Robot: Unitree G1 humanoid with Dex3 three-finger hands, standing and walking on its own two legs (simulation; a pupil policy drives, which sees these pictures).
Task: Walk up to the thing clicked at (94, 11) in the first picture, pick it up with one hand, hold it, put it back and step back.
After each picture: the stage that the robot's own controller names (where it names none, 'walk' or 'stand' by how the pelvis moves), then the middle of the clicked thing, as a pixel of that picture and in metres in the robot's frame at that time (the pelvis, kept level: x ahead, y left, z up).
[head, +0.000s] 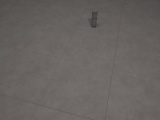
stand; (94, 18) +1.86 -0.18 -0.66
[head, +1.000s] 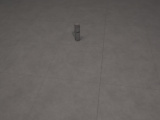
walk; (77, 32) +1.74 +0.15 -0.64
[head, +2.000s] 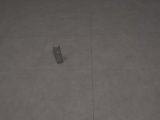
walk; (58, 53) +1.19 +0.32 -0.65
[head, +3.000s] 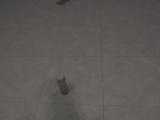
walk; (62, 84) +0.80 +0.25 -0.65
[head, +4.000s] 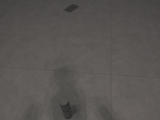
walk; (66, 108) +0.58 +0.21 -0.65
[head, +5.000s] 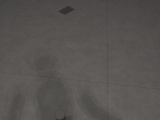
stand; out of the picture +0.48 +0.15 -0.65
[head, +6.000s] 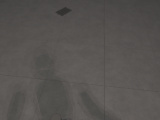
stand; out of the picture +0.46 +0.17 -0.65
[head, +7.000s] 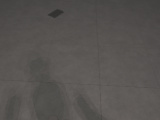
stand; out of the picture +0.46 +0.19 -0.66
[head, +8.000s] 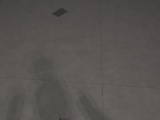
stand; out of the picture +0.47 +0.19 -0.66
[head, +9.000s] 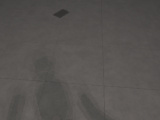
stand; out of the picture +0.46 +0.18 -0.66
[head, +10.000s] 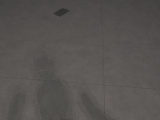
stand; out of the picture +0.46 +0.18 -0.66
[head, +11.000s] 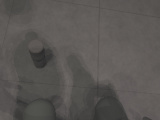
go down; (38, 55) +0.53 +0.17 -0.37
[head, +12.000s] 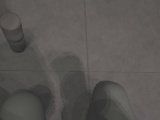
go down; (14, 36) +0.55 +0.21 -0.26
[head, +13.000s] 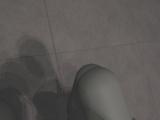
close in; out of the picture +0.54 +0.26 -0.18
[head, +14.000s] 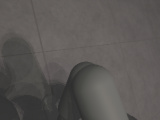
close; out of the picture +0.53 +0.28 -0.17
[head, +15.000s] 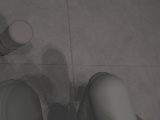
lift; (9, 41) +0.47 +0.19 -0.20
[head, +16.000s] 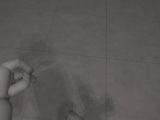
close; out of the picture +0.36 -0.02 -0.62
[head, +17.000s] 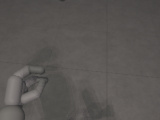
hold; out of the picture +0.34 -0.01 -0.70
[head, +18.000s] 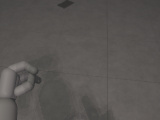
hold; out of the picture +0.36 -0.02 -0.70
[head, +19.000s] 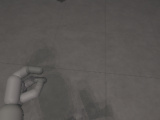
stand; out of the picture +0.37 -0.03 -0.70
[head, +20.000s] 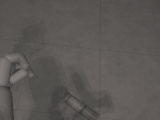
crouch; (80, 108) +0.42 -0.05 -0.63
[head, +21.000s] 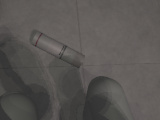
lower; (58, 50) +0.51 -0.03 -0.33
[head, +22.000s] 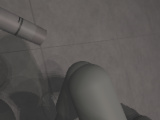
lower; (12, 23) +0.55 +0.03 -0.27
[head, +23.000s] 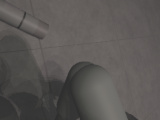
lower; (15, 17) +0.57 +0.03 -0.27
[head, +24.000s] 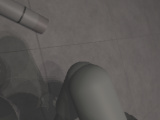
lower; (15, 11) +0.60 +0.02 -0.27
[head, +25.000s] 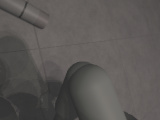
lower; (17, 6) +0.62 +0.01 -0.27
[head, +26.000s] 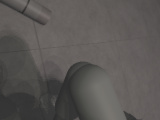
loosen; (19, 2) +0.65 +0.00 -0.27
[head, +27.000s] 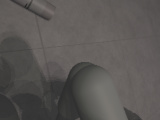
rise; out of the picture +0.67 -0.01 -0.27
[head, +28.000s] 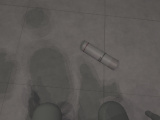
walk; (99, 55) +0.63 -0.15 -0.49
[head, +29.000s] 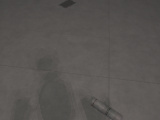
stand; (106, 110) +0.57 -0.20 -0.68
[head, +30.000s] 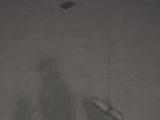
stand; (107, 109) +0.59 -0.21 -0.69
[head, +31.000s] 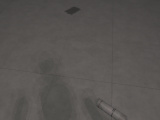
stand; (111, 111) +0.62 -0.23 -0.73
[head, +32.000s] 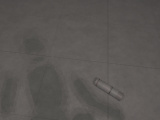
walk; (108, 89) +0.66 -0.27 -0.72
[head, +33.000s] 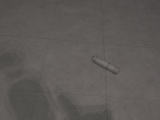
walk; (105, 64) +0.89 -0.26 -0.73
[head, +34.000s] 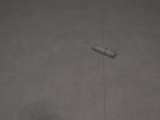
walk; (104, 50) +1.22 -0.14 -0.72
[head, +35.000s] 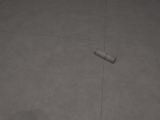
stand; (104, 55) +1.24 -0.24 -0.73
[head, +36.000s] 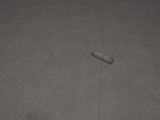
stand; (102, 56) +1.25 -0.22 -0.75
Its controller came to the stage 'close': yes
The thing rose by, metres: 0.00
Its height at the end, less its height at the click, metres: -0.09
